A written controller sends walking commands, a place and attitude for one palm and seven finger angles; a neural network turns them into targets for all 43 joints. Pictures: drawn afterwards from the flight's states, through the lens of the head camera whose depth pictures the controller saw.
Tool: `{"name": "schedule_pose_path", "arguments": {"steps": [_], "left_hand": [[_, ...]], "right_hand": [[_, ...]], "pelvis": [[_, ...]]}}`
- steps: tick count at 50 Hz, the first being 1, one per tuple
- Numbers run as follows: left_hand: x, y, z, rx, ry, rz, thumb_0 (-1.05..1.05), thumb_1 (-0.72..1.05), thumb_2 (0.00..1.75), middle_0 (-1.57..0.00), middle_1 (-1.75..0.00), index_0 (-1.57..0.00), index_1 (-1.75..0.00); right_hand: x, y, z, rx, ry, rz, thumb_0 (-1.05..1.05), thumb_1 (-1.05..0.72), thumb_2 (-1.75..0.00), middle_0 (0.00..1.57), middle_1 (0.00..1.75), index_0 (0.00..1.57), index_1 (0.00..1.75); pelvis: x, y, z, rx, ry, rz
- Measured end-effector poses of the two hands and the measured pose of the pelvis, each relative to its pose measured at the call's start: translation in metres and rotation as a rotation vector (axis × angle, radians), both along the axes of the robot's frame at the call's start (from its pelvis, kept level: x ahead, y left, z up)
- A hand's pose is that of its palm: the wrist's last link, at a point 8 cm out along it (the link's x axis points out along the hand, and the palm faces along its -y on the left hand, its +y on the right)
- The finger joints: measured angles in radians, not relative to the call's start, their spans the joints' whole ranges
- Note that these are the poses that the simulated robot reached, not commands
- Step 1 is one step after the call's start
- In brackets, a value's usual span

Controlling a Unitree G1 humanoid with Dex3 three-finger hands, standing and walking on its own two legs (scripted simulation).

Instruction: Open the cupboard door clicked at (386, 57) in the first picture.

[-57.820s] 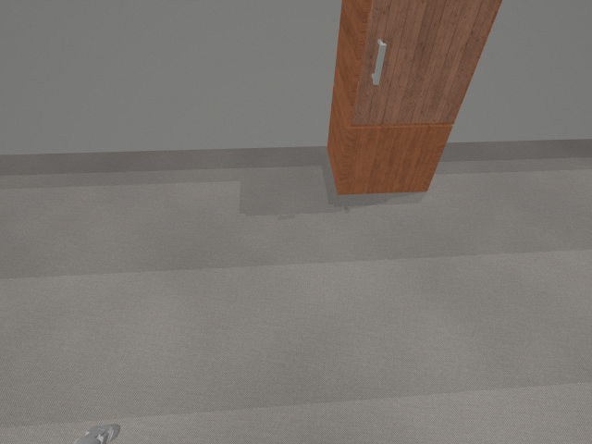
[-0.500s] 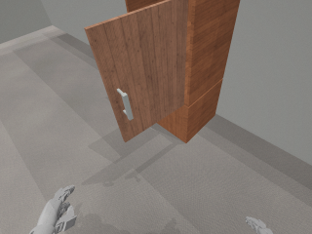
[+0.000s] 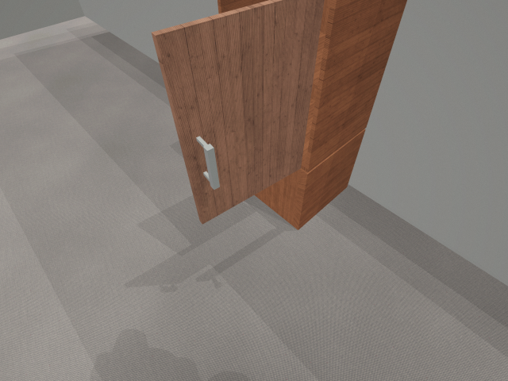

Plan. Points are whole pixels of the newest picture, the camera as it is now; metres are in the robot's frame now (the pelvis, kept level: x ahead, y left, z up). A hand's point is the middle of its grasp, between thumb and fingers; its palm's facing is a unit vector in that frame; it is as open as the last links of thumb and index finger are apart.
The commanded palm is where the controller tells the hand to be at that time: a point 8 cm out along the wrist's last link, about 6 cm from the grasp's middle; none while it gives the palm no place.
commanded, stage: let the arm hang, fingers relaxed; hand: left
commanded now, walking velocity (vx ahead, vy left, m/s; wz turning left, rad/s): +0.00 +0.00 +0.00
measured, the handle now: (207, 163) +0.62 +0.16 -0.08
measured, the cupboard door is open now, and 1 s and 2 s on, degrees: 83 83 83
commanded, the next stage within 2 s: look to check the result in 0.42 s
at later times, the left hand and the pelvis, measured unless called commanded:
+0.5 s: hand out of the picture +0.14 +0.23 -0.15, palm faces -0.03 -0.95 -0.31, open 7.4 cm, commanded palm none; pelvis +0.05 +0.00 +0.01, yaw -1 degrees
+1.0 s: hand out of the picture +0.15 +0.23 -0.15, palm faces -0.04 -0.94 -0.33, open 7.4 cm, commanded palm none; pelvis +0.07 +0.00 +0.01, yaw -2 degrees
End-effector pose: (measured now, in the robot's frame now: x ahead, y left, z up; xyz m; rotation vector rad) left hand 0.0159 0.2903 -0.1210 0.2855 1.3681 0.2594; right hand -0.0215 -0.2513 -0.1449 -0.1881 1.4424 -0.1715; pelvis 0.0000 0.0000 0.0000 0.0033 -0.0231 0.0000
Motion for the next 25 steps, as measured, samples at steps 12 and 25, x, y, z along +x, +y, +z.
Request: {"name": "schedule_pose_path", "arguments": {"steps": [12,25], "left_hand": [[0.084,-0.008,0.012,-0.014,-0.161,-0.072,0.00,0.91,0.90,-0.20,-0.30,-0.20,-0.29],[0.117,-0.018,0.009,-0.039,-0.152,-0.099,0.00,0.90,0.90,-0.20,-0.30,-0.20,-0.29]], "right_hand": [[0.060,-0.005,0.004,-0.006,-0.106,0.025,0.00,-0.91,-0.89,0.20,0.30,0.20,0.30],[0.109,-0.018,0.014,-0.046,-0.148,0.043,0.00,-0.91,-0.89,0.20,0.30,0.20,0.30]], "pelvis": [[0.021,0.004,0.005,0.007,-0.003,-0.012],[0.045,0.003,0.008,0.007,0.007,-0.022]]}}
